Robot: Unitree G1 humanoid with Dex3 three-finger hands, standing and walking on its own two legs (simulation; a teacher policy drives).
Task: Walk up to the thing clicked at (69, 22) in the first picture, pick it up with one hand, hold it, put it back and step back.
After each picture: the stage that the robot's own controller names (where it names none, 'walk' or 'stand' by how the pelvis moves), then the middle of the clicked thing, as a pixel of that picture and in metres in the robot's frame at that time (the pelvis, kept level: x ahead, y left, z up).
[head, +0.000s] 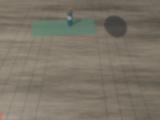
stand; (69, 17) +1.96 +0.18 -0.65
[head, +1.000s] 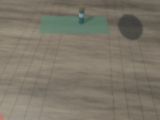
walk; (81, 14) +1.82 +0.14 -0.64
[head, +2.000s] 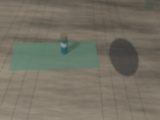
walk; (64, 44) +1.23 +0.18 -0.64
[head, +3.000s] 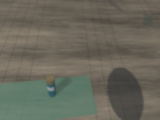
walk; (51, 86) +0.74 +0.22 -0.65
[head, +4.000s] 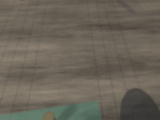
stand; out of the picture +0.40 +0.23 -0.62
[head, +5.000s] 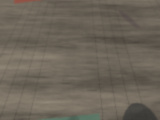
stand; out of the picture +0.37 +0.22 -0.66
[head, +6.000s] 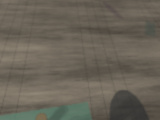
stand; out of the picture +0.40 +0.22 -0.64
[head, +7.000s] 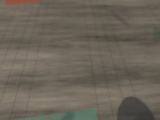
stand; out of the picture +0.42 +0.23 -0.64
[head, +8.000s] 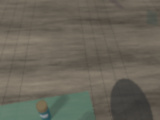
walk; (44, 112) +0.45 +0.27 -0.61
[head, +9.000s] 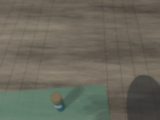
stand; (58, 102) +0.44 +0.20 -0.61
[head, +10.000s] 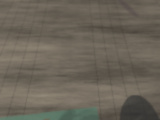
stand; out of the picture +0.34 +0.22 -0.62
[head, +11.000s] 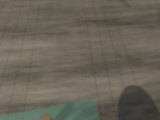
stand; out of the picture +0.36 +0.25 -0.63
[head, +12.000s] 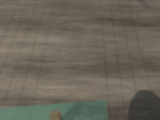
stand; out of the picture +0.36 +0.18 -0.62
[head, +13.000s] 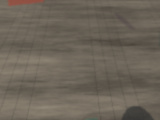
stand; out of the picture +0.34 +0.21 -0.65
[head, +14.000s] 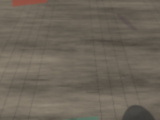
stand; out of the picture +0.37 +0.21 -0.66
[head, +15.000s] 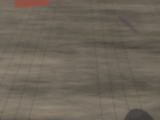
stand; out of the picture +0.36 +0.21 -0.66
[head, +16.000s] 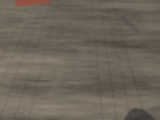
go down; out of the picture +0.36 +0.21 -0.66
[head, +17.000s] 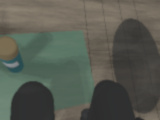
go down; (11, 57) +0.44 +0.24 -0.24
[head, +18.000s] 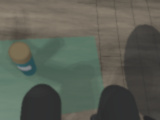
approach; (25, 61) +0.44 +0.23 -0.25
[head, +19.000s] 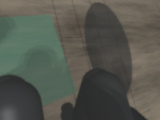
close in; out of the picture +0.42 +0.27 -0.16
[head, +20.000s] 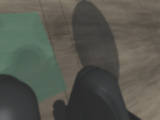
close; out of the picture +0.42 +0.28 -0.16
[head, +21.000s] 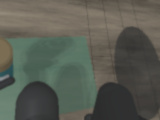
lift; out of the picture +0.35 +0.26 -0.05
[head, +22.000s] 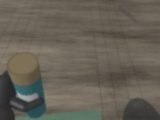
hold; (30, 90) +0.31 +0.16 +0.07
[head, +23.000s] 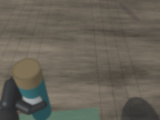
hold; (35, 94) +0.31 +0.16 +0.04
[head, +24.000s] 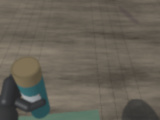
hold; (34, 92) +0.31 +0.16 +0.04
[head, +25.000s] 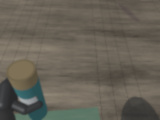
crouch; (31, 94) +0.31 +0.17 +0.03
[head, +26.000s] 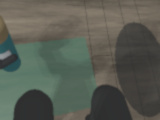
crouch; (2, 48) +0.44 +0.22 -0.05
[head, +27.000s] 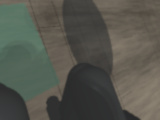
lower; out of the picture +0.44 +0.28 -0.16
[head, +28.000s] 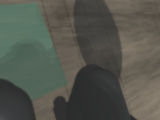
lower; out of the picture +0.43 +0.29 -0.16
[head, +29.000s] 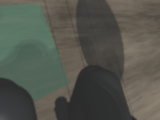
lower; out of the picture +0.42 +0.29 -0.16
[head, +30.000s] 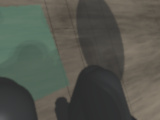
lower; out of the picture +0.41 +0.29 -0.16
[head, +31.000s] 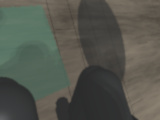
loosen; out of the picture +0.41 +0.28 -0.16
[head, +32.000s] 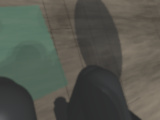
withdraw; out of the picture +0.40 +0.28 -0.16
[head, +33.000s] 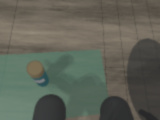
walk; (39, 75) +0.43 +0.22 -0.35
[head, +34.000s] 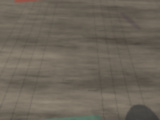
stand; out of the picture +0.37 +0.19 -0.59
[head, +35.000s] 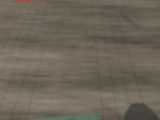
stand; out of the picture +0.37 +0.20 -0.59
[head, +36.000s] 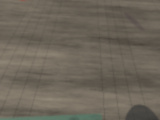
stand; out of the picture +0.38 +0.19 -0.62
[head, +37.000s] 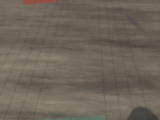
stand; out of the picture +0.37 +0.19 -0.66
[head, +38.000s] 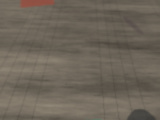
stand; out of the picture +0.36 +0.20 -0.66
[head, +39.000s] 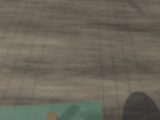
walk; out of the picture +0.38 +0.19 -0.65
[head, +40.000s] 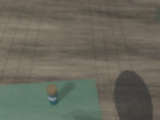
walk; (52, 95) +0.55 +0.18 -0.64
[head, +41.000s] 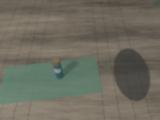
walk; (57, 68) +0.84 +0.28 -0.63
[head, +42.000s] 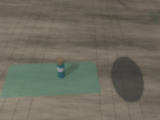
stand; (60, 68) +0.98 +0.20 -0.65
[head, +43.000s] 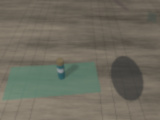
stand; (60, 69) +1.00 +0.21 -0.66
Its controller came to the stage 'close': yes
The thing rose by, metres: 0.68
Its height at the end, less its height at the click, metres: +0.00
